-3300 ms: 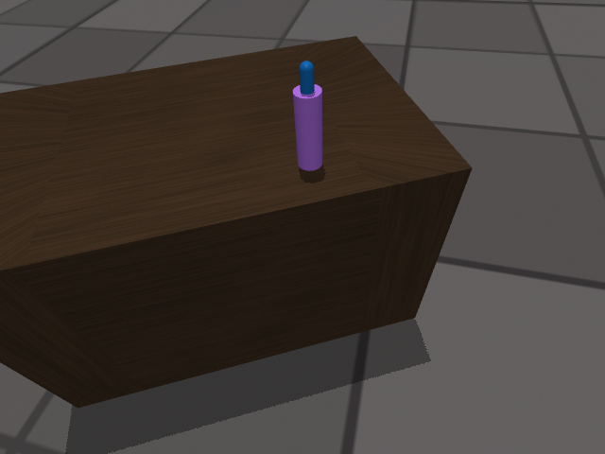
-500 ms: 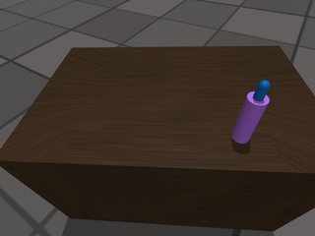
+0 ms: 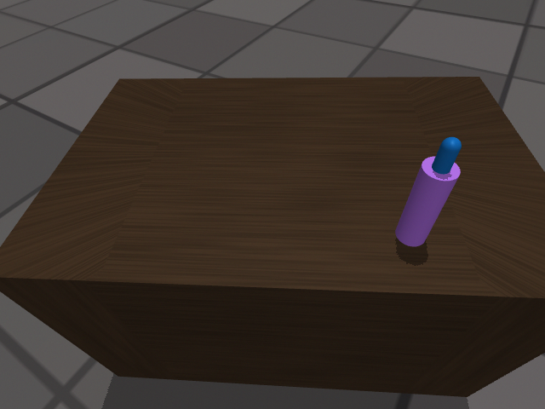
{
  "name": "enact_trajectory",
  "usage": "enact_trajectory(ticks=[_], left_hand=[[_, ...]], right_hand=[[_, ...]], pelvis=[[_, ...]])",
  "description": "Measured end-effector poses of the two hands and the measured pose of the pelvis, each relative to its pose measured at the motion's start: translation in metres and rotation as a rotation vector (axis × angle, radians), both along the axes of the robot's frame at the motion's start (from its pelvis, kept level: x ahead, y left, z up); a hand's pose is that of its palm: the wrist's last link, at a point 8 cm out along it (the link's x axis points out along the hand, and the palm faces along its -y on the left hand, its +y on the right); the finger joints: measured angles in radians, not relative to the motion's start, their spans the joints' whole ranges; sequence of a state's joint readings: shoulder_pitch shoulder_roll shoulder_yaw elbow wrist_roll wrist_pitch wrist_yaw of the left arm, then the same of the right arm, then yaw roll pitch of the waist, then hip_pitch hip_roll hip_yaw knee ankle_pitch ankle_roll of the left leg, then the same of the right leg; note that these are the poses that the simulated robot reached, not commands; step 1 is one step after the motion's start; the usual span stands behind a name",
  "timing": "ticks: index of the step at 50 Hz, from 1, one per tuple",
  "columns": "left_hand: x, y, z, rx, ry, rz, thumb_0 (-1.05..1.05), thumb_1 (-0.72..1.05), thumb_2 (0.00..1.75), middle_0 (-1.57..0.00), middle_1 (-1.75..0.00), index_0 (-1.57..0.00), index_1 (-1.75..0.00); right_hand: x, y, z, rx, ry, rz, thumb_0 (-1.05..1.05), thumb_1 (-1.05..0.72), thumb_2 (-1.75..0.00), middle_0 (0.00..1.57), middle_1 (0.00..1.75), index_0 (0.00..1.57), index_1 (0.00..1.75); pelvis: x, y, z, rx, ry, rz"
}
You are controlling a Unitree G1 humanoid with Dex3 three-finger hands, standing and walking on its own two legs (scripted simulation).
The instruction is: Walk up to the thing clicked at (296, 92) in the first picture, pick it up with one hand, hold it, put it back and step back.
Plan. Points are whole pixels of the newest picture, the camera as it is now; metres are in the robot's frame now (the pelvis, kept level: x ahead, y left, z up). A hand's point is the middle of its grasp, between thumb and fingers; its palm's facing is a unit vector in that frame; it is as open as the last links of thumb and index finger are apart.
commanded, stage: stand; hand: right
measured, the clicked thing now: (428, 194) +0.46 -0.23 +0.04
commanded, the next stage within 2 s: none
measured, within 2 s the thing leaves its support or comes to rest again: neither
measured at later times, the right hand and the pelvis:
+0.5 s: hand out of the picture +0.08 -0.26 -0.16, palm faces -0.02 +0.95 -0.32, open 7.4 cm; pelvis +0.01 -0.01 +0.00, yaw -1 degrees
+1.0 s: hand out of the picture +0.08 -0.26 -0.16, palm faces -0.01 +0.95 -0.32, open 7.4 cm; pelvis +0.01 -0.01 +0.00, yaw -1 degrees
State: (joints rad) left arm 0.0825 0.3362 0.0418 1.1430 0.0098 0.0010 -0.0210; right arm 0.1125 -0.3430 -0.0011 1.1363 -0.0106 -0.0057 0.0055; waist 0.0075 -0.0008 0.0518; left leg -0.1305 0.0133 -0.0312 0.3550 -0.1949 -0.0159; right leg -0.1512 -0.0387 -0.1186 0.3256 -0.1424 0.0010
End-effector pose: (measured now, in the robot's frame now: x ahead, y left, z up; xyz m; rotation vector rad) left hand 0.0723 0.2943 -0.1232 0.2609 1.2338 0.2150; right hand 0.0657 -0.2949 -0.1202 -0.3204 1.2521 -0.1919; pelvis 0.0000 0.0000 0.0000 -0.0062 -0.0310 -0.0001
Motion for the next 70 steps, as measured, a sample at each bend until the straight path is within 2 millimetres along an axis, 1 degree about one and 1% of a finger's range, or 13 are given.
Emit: enact_trajectory(ticks=[9,16,33,45,61,70], left_hand=[[0.006,0.000,0.005,0.018,-0.007,-0.031,0.00,0.90,0.90,-0.21,-0.30,-0.20,-0.30],[0.009,-0.001,0.008,0.032,-0.010,-0.043,0.00,0.90,0.90,-0.21,-0.30,-0.20,-0.30],[0.015,-0.010,0.007,0.033,0.000,-0.057,0.00,0.90,0.90,-0.21,-0.30,-0.20,-0.30],[0.022,-0.013,0.009,0.034,-0.016,-0.063,0.00,0.90,0.90,-0.21,-0.30,-0.20,-0.30],[0.016,-0.012,0.009,0.038,0.003,-0.059,0.00,0.90,0.90,-0.21,-0.30,-0.20,-0.30],[0.015,-0.013,0.008,0.040,0.011,-0.060,0.00,0.90,0.90,-0.21,-0.30,-0.20,-0.30]], right_hand=[[0.010,0.002,-0.001,0.017,-0.026,0.002,0.01,-0.91,-0.90,0.20,0.30,0.20,0.30],[0.013,0.000,-0.003,0.026,-0.030,0.001,0.01,-0.91,-0.90,0.20,0.30,0.20,0.30],[0.011,-0.012,-0.003,0.016,-0.008,-0.014,0.01,-0.91,-0.90,0.20,0.30,0.20,0.30],[0.011,-0.014,-0.002,0.016,-0.018,-0.016,0.01,-0.91,-0.90,0.20,0.30,0.20,0.30],[0.002,-0.015,-0.004,0.019,0.001,-0.018,0.01,-0.91,-0.90,0.20,0.30,0.20,0.30],[0.002,-0.017,-0.005,0.019,0.007,-0.020,0.01,-0.91,-0.90,0.20,0.30,0.20,0.30]], pelvis=[[0.005,-0.001,0.001,0.006,-0.005,-0.009],[0.008,-0.004,0.001,0.007,-0.004,-0.012],[0.014,-0.011,0.001,0.006,-0.002,-0.019],[0.015,-0.014,0.001,0.006,-0.005,-0.023],[0.014,-0.015,0.001,0.008,-0.002,-0.027],[0.015,-0.016,0.001,0.008,0.000,-0.028]])
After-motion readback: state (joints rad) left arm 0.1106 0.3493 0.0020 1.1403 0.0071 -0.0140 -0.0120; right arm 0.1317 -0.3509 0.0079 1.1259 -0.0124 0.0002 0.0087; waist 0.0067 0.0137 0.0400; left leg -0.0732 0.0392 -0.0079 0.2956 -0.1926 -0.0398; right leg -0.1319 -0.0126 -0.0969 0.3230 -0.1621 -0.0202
